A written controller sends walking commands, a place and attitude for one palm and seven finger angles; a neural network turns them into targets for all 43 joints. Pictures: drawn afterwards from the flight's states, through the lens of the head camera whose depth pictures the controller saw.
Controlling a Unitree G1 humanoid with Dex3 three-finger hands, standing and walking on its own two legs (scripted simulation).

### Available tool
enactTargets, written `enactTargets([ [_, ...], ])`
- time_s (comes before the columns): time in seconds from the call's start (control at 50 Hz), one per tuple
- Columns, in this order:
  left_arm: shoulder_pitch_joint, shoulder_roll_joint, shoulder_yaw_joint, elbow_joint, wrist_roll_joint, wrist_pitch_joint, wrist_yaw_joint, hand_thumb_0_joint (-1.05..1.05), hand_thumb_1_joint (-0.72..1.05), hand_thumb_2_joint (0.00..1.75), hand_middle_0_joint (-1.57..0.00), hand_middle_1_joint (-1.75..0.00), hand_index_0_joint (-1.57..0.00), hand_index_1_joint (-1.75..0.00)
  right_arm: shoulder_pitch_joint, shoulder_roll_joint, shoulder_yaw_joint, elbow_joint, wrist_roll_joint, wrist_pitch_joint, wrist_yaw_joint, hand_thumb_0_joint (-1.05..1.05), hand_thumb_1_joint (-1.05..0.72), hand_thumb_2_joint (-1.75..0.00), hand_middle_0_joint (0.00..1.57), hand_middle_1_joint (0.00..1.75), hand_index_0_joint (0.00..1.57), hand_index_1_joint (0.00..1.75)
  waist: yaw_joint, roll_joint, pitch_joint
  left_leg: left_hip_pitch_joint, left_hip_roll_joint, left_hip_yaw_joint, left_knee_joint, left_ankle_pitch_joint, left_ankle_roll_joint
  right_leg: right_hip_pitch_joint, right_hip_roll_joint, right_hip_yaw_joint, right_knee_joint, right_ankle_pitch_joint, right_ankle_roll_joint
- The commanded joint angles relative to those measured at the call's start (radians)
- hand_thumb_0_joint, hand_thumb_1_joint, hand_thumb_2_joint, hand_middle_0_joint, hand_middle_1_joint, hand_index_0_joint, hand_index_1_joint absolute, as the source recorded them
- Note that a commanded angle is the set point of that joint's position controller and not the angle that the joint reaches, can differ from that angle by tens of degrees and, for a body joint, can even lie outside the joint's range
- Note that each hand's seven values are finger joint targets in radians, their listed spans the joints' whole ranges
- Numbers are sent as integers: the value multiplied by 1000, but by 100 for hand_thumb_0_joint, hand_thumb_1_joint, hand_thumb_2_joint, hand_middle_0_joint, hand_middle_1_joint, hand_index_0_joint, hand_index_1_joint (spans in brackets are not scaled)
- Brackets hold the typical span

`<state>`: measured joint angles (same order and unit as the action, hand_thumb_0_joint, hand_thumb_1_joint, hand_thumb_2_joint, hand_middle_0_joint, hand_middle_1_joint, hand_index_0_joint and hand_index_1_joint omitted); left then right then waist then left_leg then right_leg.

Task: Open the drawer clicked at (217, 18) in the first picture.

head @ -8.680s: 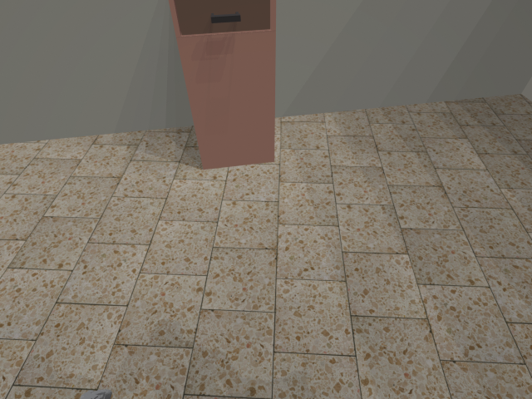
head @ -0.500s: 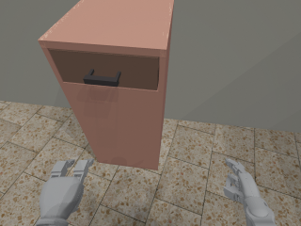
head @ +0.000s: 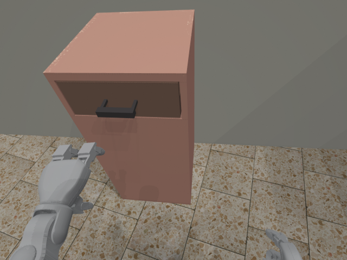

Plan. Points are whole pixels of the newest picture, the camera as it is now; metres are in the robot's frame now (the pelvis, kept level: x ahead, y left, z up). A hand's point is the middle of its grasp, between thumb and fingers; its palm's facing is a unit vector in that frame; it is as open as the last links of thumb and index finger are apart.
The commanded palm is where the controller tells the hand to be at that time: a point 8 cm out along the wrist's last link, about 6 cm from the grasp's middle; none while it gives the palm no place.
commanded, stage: raise the hand with hooked fingers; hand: left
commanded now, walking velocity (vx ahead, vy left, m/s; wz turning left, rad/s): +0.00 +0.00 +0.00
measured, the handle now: (118, 107) +0.51 +0.25 +0.05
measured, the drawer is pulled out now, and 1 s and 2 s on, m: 0.00 0.00 0.00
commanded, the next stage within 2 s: move the hooked fingers above the handle in 0.86 s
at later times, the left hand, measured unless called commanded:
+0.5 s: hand (69, 140) +0.29 +0.25 +0.16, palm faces +0.08 -0.02 -1.00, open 13.8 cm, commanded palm +0.25 +0.24 +0.22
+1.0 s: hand (67, 146) +0.28 +0.25 +0.16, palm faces +0.09 -0.04 -0.99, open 13.8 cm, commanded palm +0.25 +0.24 +0.22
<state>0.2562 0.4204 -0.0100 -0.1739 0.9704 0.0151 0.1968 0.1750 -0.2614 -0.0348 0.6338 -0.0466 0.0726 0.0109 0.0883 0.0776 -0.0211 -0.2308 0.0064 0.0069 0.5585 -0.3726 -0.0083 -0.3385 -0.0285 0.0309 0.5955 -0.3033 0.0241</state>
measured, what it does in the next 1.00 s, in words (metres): stands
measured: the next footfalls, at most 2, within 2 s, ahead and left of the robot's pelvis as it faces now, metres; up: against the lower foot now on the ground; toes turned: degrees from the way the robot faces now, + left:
none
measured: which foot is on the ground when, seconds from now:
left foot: down 0.00-1.00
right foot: down 0.00-1.00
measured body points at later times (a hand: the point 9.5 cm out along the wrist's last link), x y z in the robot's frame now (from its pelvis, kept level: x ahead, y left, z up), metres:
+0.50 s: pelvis -0.02 +0.00 +0.01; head -0.02 -0.04 +0.46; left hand +0.28 +0.25 +0.22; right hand +0.20 -0.20 -0.09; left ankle -0.05 +0.13 -0.73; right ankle +0.00 -0.14 -0.73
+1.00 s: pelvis -0.03 +0.00 +0.01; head -0.03 -0.05 +0.46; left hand +0.27 +0.25 +0.21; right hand +0.16 -0.22 -0.10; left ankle -0.05 +0.13 -0.73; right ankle +0.00 -0.14 -0.73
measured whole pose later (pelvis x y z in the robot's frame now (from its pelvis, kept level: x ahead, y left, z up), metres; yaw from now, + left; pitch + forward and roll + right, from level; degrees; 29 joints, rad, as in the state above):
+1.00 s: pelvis -0.03 +0.00 +0.01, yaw +1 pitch -1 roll +1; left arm -0.18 0.54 -0.01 0.02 0.87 0.00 -0.07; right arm 0.15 -0.27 -0.01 0.64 0.01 0.09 0.00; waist 0.09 0.09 0.01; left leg -0.12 0.00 -0.01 0.38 -0.23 -0.01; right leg -0.22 -0.04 0.01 0.42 -0.17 0.02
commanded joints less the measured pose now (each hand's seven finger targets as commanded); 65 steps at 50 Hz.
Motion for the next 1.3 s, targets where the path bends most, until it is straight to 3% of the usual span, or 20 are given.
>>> enactTargets([
  [0.0, -246, 199, 115, -198, -15, 13, 3, 0, -34, 37, -29, -110, -29, -110, -185, -81, -18, -177, 23, -51, -8, 0, -90, -90, 20, 30, 20, 30, 1, -61, -208, 23, -23, 15, -86, 449, 22, 206, 26, -32, -76, 358, -62],
  [0.14, -439, 260, 118, -144, -32, 45, -92, 0, -50, 30, -30, -120, -30, -120, -196, -83, -5, -170, 39, -25, -16, 0, -90, -90, 20, 30, 20, 30, 5, -47, -190, 55, -27, 23, -143, 465, 21, 265, 27, -48, -122, 369, -61],
  [0.26, -589, 300, 115, -57, -55, 60, -186, 0, -50, 30, -30, -120, -30, -120, -203, -90, 9, -170, 49, -7, -20, 0, -90, -90, 20, 30, 20, 30, -5, -60, -158, 57, -29, 35, -182, 433, 21, 293, 29, -52, -164, 349, -57],
  [0.36, -733, 332, 110, -39, -67, 37, -246, 0, -50, 30, -30, -120, -30, -120, -199, -92, 16, -172, 53, -9, -23, 0, -90, -90, 20, 30, 20, 30, -10, -19, -180, 77, -32, 29, -198, 414, 20, 300, 29, -56, -183, 310, -59],
  [0.42, -797, 363, 135, -13, -86, 16, -270, 0, -50, 30, -30, -120, -30, -120, -185, -93, 16, -168, 54, -19, -22, 0, -90, -90, 20, 30, 20, 30, -9, -44, -199, 74, -33, 24, -206, 400, 21, 316, 28, -60, -192, 291, -57],
  [0.44, -805, 384, 148, 3, -87, 11, -276, 0, -50, 30, -30, -120, -30, -120, -185, -98, 15, -163, 56, -17, -24, 0, -90, -90, 20, 30, 20, 30, -11, -39, -193, 72, -31, 24, -212, 399, 19, 312, 30, -59, -197, 288, -57],
  [0.52, -698, 324, 125, 74, -119, -1, -310, 0, -50, 30, -30, -120, -30, -120, -168, -102, 11, -173, 62, -18, -13, 0, -90, -90, 20, 30, 20, 30, 1, -90, -152, 38, -30, 32, -222, 381, 19, 312, 27, -66, -202, 278, -54],
  [0.62, -731, 350, 147, -31, -114, -49, -294, 0, -50, 30, -30, -120, -30, -120, -169, -106, 6, -188, 58, -25, -7, 0, -90, -90, 20, 30, 20, 30, 9, -56, -208, 51, -34, 30, -219, 377, 23, 313, 26, -61, -198, 257, -54],
  [0.7, -735, 404, 218, -62, -119, -78, -237, 0, -50, 30, -30, -120, -30, -120, -154, -108, -4, -174, 54, -37, -9, 0, -90, -90, 20, 30, 20, 30, 17, -43, -232, 58, -36, 23, -219, 382, 20, 321, 28, -56, -203, 254, -55],
  [0.76, -739, 379, 200, -14, -117, -69, -208, 0, -50, 30, -30, -120, -30, -120, -158, -106, -6, -158, 62, -37, -11, 0, -90, -90, 20, 30, 20, 30, 11, -46, -182, 37, -37, 29, -230, 345, 18, 290, 27, -59, -213, 217, -53],
  [0.82, -763, 373, 183, -19, -104, -51, -195, 0, -50, 30, -30, -120, -30, -120, -166, -104, -5, -155, 64, -40, -9, 0, -90, -90, 20, 30, 20, 30, 13, -22, -209, 47, -38, 28, -230, 358, 16, 303, 24, -58, -207, 222, -57],
  [0.92, -733, 337, 126, 1, -99, -13, -231, 0, -50, 30, -30, -120, -30, -120, -177, -107, -1, -159, 67, -33, -12, 0, -90, -90, 20, 30, 20, 30, 1, -43, -199, 54, -37, 34, -231, 359, 19, 299, 26, -60, -211, 231, -55],
  [1.0, -787, 341, 113, 86, -96, -14, -258, 0, -50, 30, -30, -120, -30, -120, -165, -113, 4, -149, 71, -27, -26, 0, -90, -90, 20, 30, 20, 30, -22, -92, -135, 33, -32, 32, -239, 287, 21, 253, 31, -62, -239, 160, -49],
  [1.06, -854, 364, 120, 74, -86, -51, -256, 0, -50, 30, -30, -120, -30, -120, -154, -109, 2, -151, 65, -31, -34, 0, -90, -90, 20, 30, 20, 30, -14, -74, -193, 53, -40, 32, -231, 302, 24, 269, 26, -58, -230, 179, -50],
  [1.12, -893, 374, 137, 115, -86, -82, -239, 0, -50, 30, -30, -120, -30, -120, -143, -103, 2, -139, 63, -32, -36, 0, -90, -90, 20, 30, 20, 30, -17, -49, -197, 45, -41, 31, -224, 311, 20, 264, 26, -60, -226, 184, -52],
  [1.16, -917, 342, 106, 142, -86, -90, -229, 0, -50, 30, -30, -120, -30, -120, -138, -101, 0, -137, 64, -30, -39, 0, -90, -90, 20, 30, 20, 30, -22, -51, -194, 43, -41, 32, -219, 323, 18, 251, 26, -64, -223, 202, -53],
  [1.2, -937, 369, 129, 207, -79, -89, -217, 0, -50, 30, -30, -120, -30, -120, -126, -106, -3, -128, 65, -28, -42, 0, -90, -90, 20, 30, 20, 30, -23, -51, -190, 29, -41, 35, -219, 302, 16, 249, 26, -58, -229, 179, -53],
  [1.26, -1006, 344, 88, 238, -65, -92, -208, 0, -50, 30, -30, -120, -30, -120, -113, -107, -7, -124, 68, -27, -43, 0, -90, -90, 20, 30, 20, 30, -32, -59, -217, 29, -42, 35, -211, 314, 18, 241, 23, -59, -218, 199, -54],
  [1.28, -991, 369, 111, 248, -62, -92, -205, 0, -50, 30, -30, -120, -30, -120, -112, -108, -10, -125, 68, -26, -45, 0, -90, -90, 20, 30, 20, 30, -24, -43, -238, 29, -42, 36, -207, 328, 19, 254, 23, -57, -210, 215, -56],
])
